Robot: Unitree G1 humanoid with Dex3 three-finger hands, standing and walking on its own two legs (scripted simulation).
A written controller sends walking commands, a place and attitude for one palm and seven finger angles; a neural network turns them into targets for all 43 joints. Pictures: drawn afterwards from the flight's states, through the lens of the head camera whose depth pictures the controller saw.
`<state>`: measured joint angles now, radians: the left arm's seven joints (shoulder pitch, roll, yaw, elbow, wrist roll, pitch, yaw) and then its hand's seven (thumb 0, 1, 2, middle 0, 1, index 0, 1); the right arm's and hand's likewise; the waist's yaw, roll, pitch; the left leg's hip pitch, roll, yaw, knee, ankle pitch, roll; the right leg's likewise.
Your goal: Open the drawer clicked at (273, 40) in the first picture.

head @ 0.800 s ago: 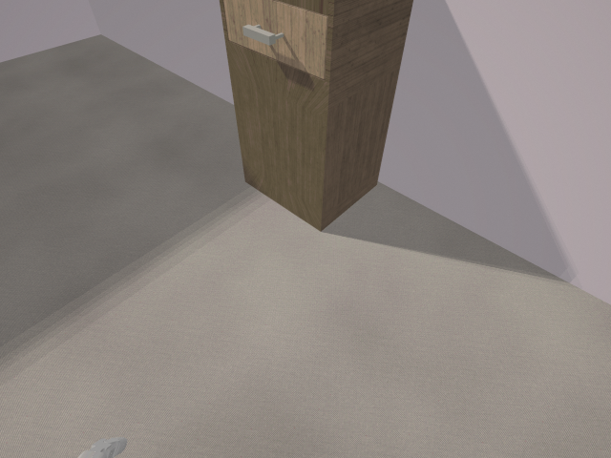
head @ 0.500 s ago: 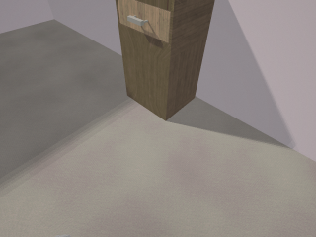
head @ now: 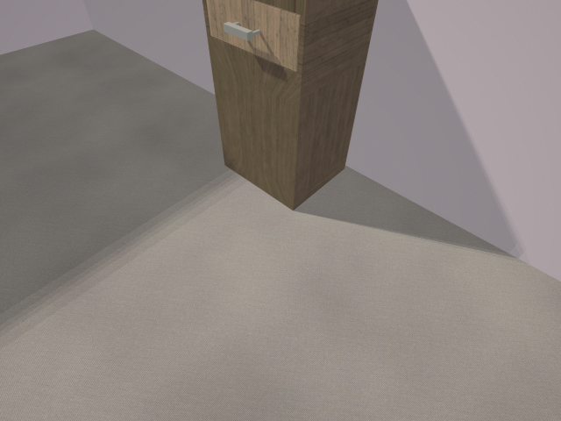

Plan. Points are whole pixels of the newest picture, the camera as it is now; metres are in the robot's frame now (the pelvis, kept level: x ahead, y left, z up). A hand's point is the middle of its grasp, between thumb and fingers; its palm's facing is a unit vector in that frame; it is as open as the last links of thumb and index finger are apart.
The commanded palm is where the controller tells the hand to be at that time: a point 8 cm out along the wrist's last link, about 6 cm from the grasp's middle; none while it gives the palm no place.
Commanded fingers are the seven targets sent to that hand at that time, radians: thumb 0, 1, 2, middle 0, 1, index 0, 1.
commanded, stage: stand and wait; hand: left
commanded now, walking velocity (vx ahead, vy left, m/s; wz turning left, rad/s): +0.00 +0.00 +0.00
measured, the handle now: (242, 29) +1.34 +0.21 +0.02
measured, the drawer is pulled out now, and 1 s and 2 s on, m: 0.00 0.00 0.00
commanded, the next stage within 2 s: look at it before walking up in 0.02 s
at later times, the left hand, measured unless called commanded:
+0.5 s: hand out of the picture +0.08 +0.24 -0.15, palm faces -0.04 -0.94 -0.34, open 7.3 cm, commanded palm none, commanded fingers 0.00 0.90 0.90 -0.20 -0.30 -0.20 -0.30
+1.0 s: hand out of the picture +0.06 +0.23 -0.17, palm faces +0.04 -0.95 -0.31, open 7.3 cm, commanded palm none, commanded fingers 0.00 0.90 0.90 -0.20 -0.30 -0.20 -0.30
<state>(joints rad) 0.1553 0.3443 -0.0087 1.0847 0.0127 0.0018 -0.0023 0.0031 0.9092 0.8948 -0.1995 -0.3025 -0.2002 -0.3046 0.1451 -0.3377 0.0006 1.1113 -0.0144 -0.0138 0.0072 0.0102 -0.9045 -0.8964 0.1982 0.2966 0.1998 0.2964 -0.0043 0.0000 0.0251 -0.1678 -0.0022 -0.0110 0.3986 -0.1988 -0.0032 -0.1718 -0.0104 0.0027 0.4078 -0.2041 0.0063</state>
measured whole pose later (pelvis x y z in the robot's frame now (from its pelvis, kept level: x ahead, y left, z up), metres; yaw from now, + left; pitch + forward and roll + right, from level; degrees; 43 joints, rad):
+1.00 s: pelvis +0.00 +0.00 -0.01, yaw +4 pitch -1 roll -1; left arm 0.15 0.28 0.01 1.00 0.02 0.03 0.02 0.00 0.91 0.89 -0.20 -0.30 -0.20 -0.30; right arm 0.16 -0.29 -0.01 1.05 -0.02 0.04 0.01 0.01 -0.91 -0.90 0.20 0.30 0.20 0.30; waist -0.02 0.01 0.05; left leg -0.30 -0.01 -0.05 0.59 -0.29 -0.01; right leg -0.23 -0.03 -0.07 0.50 -0.26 0.01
